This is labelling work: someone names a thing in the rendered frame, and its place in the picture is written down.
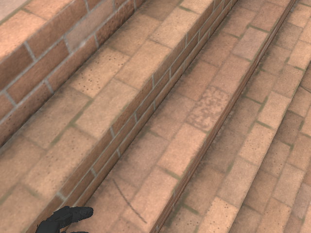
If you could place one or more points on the robot left hand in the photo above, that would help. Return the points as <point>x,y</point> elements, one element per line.
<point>62,218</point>

